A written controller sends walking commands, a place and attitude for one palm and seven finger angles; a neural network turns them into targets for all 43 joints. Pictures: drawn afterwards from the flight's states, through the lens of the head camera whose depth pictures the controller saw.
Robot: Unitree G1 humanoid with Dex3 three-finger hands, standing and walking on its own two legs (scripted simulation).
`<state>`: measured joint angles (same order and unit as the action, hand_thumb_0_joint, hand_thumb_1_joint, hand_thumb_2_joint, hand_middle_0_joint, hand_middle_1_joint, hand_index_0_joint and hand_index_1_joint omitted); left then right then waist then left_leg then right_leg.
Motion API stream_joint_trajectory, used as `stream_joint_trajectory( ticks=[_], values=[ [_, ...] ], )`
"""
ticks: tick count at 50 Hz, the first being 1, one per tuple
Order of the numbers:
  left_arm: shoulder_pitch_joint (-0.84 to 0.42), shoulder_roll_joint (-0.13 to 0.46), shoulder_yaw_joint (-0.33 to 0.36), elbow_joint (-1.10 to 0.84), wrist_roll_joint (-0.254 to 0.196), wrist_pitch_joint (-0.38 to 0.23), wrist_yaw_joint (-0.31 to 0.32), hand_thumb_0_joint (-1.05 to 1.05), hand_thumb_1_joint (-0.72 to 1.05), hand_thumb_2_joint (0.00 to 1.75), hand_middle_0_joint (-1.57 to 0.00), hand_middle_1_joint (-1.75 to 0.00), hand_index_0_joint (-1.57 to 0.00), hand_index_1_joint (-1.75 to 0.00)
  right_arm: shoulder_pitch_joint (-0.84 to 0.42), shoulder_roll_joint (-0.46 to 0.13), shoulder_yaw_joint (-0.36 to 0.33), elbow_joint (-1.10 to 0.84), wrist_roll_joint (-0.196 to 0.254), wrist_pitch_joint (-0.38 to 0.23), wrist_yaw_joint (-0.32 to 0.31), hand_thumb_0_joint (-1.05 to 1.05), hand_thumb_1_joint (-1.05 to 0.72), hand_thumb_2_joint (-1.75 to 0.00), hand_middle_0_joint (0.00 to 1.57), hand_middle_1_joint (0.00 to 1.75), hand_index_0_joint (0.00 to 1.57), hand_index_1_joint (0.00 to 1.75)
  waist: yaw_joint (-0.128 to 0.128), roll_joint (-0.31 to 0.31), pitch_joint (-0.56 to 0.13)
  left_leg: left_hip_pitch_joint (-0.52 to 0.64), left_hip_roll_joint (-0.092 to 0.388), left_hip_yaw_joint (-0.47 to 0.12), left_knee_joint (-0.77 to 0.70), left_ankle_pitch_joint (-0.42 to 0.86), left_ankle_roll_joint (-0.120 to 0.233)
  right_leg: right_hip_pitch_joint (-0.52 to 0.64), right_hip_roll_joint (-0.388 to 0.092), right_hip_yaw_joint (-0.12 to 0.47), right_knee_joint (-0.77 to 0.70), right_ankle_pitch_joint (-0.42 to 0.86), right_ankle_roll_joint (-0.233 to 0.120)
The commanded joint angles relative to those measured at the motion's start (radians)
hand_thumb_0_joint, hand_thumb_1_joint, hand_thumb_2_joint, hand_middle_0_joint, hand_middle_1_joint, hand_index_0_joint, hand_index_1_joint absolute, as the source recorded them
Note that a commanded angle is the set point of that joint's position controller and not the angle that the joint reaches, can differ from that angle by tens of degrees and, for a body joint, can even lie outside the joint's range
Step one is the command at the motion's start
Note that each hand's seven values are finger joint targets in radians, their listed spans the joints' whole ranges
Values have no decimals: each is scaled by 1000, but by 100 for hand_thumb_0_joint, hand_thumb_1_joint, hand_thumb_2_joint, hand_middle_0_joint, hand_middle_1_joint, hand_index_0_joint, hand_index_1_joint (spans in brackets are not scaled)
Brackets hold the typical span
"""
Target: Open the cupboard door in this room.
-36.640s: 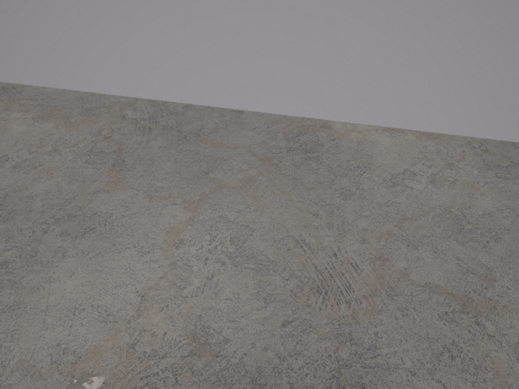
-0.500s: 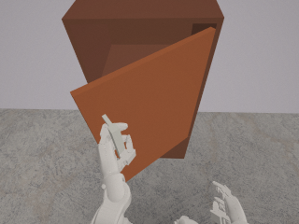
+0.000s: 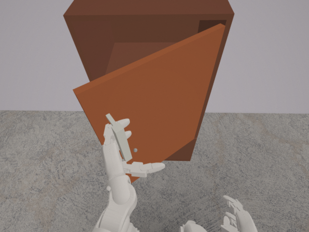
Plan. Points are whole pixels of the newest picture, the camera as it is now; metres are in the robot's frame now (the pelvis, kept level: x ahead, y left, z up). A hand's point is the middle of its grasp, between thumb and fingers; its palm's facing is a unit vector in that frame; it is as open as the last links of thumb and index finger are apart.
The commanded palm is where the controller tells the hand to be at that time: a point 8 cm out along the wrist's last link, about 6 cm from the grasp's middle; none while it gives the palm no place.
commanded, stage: open thumb and fingers to let go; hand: left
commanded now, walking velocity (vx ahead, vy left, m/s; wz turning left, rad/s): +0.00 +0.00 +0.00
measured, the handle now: (119, 139) +0.34 +0.11 +0.05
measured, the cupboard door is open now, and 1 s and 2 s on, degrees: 38 41 41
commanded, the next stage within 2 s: slide the hand sideways off the handle in 0.18 s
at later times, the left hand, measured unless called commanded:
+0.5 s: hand (131, 164) +0.27 +0.07 +0.05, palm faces -0.13 -0.99 -0.03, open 15.9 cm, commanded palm +0.25 +0.11 +0.05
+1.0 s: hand (122, 178) +0.24 +0.09 +0.05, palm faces -0.07 -1.00 +0.00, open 16.0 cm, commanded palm +0.21 +0.16 +0.05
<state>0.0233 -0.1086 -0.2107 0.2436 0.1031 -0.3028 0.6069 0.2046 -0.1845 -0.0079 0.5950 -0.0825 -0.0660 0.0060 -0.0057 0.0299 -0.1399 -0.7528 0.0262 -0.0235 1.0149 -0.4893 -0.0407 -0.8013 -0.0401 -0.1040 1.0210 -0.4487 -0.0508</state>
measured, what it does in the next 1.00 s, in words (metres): stands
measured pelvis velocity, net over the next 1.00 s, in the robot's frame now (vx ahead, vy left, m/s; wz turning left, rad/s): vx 0.01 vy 0.03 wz -0.02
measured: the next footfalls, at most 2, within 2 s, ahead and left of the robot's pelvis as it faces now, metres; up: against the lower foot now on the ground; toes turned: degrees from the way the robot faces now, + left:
none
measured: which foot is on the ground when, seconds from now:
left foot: down 0.00-1.00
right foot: down 0.00-1.00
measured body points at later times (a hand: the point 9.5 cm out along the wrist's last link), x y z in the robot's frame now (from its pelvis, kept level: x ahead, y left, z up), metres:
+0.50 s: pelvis -0.01 +0.03 -0.01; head +0.04 +0.01 +0.44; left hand +0.28 +0.13 +0.05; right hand +0.16 -0.19 -0.10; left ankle +0.01 +0.15 -0.67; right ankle +0.03 -0.09 -0.67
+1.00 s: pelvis +0.01 +0.03 -0.01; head +0.07 +0.02 +0.44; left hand +0.24 +0.14 +0.05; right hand +0.19 -0.19 -0.09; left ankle +0.01 +0.15 -0.67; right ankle +0.03 -0.09 -0.67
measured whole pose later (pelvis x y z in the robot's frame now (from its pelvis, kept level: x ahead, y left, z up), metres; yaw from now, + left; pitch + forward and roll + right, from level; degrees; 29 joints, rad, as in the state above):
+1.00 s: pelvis +0.01 +0.03 -0.01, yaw -1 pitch +13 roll +0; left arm 0.37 0.05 -0.25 -0.12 0.02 -0.31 0.12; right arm 0.25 -0.20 0.03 0.41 -0.03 -0.07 0.01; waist 0.00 0.03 -0.12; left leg -0.78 0.01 0.01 1.10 -0.55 0.00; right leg -0.83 -0.05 -0.06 1.08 -0.48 -0.01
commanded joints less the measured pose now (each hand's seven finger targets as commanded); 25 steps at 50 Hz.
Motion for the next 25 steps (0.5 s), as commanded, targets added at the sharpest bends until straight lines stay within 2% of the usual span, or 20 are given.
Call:
stream_joint_trajectory(
  ticks=[1, 3, 6, 8, 10, 12, 13, 14, 15, 16, 17, 18, 19, 20, 21, 22, 23, 24, 25],
  values=[
    [-232, -85, -14, -190, 29, -49, 18, 0, -50, 30, -21, -65, -21, -65, -79, -86, -25, -152, 3, -44, -9, 0, -90, -90, 20, 30, 20, 30, -17, -110, -225, 37, -51, 20, -108, 149, 45, 220, 11, 88, -207, 132, 27],
    [-239, -89, -15, -183, 32, -45, 23, 0, -50, 30, -19, -55, -19, -55, -82, -87, -24, -155, 1, -43, -8, 0, -90, -90, 20, 30, 20, 30, -11, -108, -237, 39, -51, 15, -111, 157, 45, 220, 16, 78, -196, 136, 23],
    [-243, -117, -35, -179, 27, -39, 23, 0, -50, 30, -17, -40, -17, -40, -84, -83, -22, -153, 1, -42, -6, 0, -90, -90, 20, 30, 20, 30, -18, -109, -232, 44, -51, 16, -109, 160, 44, 209, 18, 70, -190, 144, 25],
    [-246, -107, -26, -175, 27, -37, 25, 0, -50, 30, -15, -30, -15, -30, -85, -86, -23, -153, 4, -40, -6, 0, -90, -90, 20, 30, 20, 30, -15, -119, -231, 45, -48, 10, -115, 160, 43, 209, 20, 64, -188, 138, 22],
    [-270, -127, -40, -177, 24, -37, 27, 0, -50, 30, -15, -30, -15, -30, -98, -85, -20, -152, 5, -39, -3, 0, -90, -90, 20, 30, 20, 30, -18, -96, -218, 50, -48, 10, -117, 139, 43, 182, 21, 59, -185, 105, 21],
    [-275, -140, -48, -164, 24, -31, 30, 0, -50, 30, -15, -30, -15, -30, -101, -85, -20, -153, 3, -40, -1, 0, -90, -90, 20, 30, 20, 30, -17, -111, -223, 50, -47, 8, -117, 135, 43, 177, 25, 52, -182, 94, 21],
    [-283, -130, -38, -165, 25, -30, 32, 0, -50, 30, -15, -30, -15, -30, -105, -87, -18, -154, 7, -37, 0, 0, -90, -90, 20, 30, 20, 30, -12, -103, -221, 49, -47, 1, -125, 134, 42, 177, 27, 48, -177, 88, 17],
    [-302, -141, -48, -158, 25, -29, 34, 0, -50, 30, -15, -30, -15, -30, -112, -86, -17, -149, 6, -36, 1, 0, -90, -90, 20, 30, 20, 30, -18, -90, -216, 54, -46, 3, -122, 126, 42, 161, 26, 47, -175, 80, 18],
    [-297, -42, -266, -200, 141, -69, -177, 0, -50, 30, -15, -30, -15, -30, -20, -123, -19, -129, 7, -38, 1, 0, -90, -90, 20, 30, 20, 30, -108, -134, -174, 75, -41, 9, -92, 133, 63, 123, 20, 72, -167, 160, 20],
    [-328, 30, -185, -234, 102, -109, -290, 0, -50, 30, -15, -30, -15, -30, -19, -118, -24, -160, 17, -41, -5, 0, -90, -90, 20, 30, 20, 30, -77, -122, -225, 52, -47, 6, -83, 141, 68, 163, 11, 78, -153, 193, 14],
    [-332, 49, -190, -273, 81, -132, -378, 0, -50, 30, -15, -30, -15, -30, -25, -120, -23, -176, 22, -46, -12, 0, -90, -90, 20, 30, 20, 30, -66, -86, -267, 63, -48, 8, -79, 144, 69, 187, 8, 88, -140, 205, 13],
    [-343, 46, -208, -285, 52, -138, -458, 0, -50, 30, -15, -30, -15, -30, -18, -123, -22, -187, 35, -51, -16, 0, -90, -90, 20, 30, 20, 30, -78, -59, -264, 82, -46, 5, -80, 142, 70, 177, 8, 86, -136, 205, 10],
    [-333, 49, -196, -288, 3, -136, -522, 0, -50, 30, -15, -30, -15, -30, -19, -123, -19, -201, 47, -59, -20, 0, -90, -90, 20, 30, 20, 30, -71, -40, -246, 84, -47, 0, -91, 119, 67, 166, 10, 81, -142, 171, 10],
    [-305, 35, -177, -284, -53, -123, -559, 0, -50, 30, -15, -30, -15, -30, -22, -122, -15, -216, 60, -66, -24, 0, -90, -90, 20, 30, 20, 30, -63, -40, -236, 84, -49, -4, -102, 98, 65, 170, 14, 79, -153, 137, 11],
    [-288, 23, -159, -283, -99, -106, -573, 0, -50, 30, -15, -30, -15, -30, -27, -125, -11, -231, 71, -72, -28, 0, -90, -90, 20, 30, 20, 30, -61, -69, -221, 81, -47, -12, -114, 72, 62, 163, 19, 69, -163, 92, 15],
    [-279, 3, -148, -285, -133, -87, -572, 0, -50, 30, -15, -30, -15, -30, -34, -126, -9, -239, 78, -79, -31, 0, -90, -90, 20, 30, 20, 30, -59, -67, -204, 80, -47, -16, -123, 56, 61, 150, 22, 61, -168, 64, 17],
    [-248, 5, -122, -295, -152, -72, -559, 0, -50, 30, -15, -30, -15, -30, -40, -126, -8, -246, 82, -85, -29, 0, -90, -90, 20, 30, 20, 30, -40, -45, -203, 88, -50, -18, -135, 67, 57, 152, 23, 52, -162, 64, 13],
    [-212, 9, -102, -292, -160, -61, -538, 0, -50, 30, -15, -30, -15, -30, -34, -128, -9, -249, 81, -87, -26, 0, -90, -90, 20, 30, 20, 30, -38, -83, -198, 82, -48, -22, -139, 68, 54, 151, 24, 42, -157, 62, 17],
    [-161, 21, -80, -302, -156, -54, -516, 0, -50, 30, -15, -30, -15, -30, -33, -131, -11, -256, 80, -87, -22, 0, -90, -90, 20, 30, 20, 30, -23, -95, -208, 81, -47, -21, -141, 81, 53, 157, 25, 39, -149, 70, 17]
  ],
)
